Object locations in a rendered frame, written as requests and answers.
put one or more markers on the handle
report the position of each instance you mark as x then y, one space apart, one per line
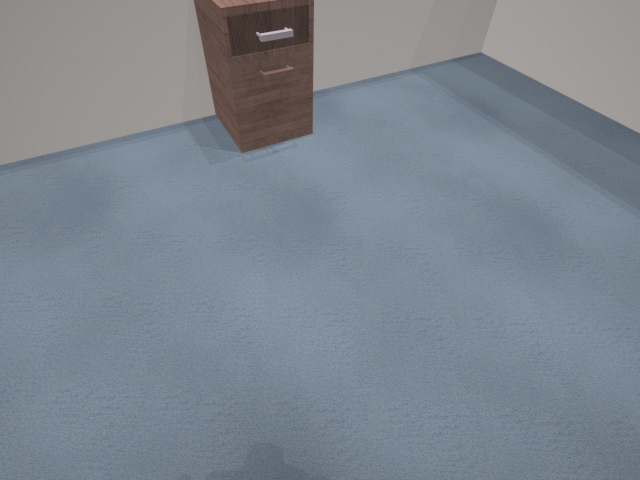
278 73
274 35

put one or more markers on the cabinet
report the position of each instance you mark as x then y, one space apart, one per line
257 113

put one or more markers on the drawer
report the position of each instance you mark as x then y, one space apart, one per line
243 27

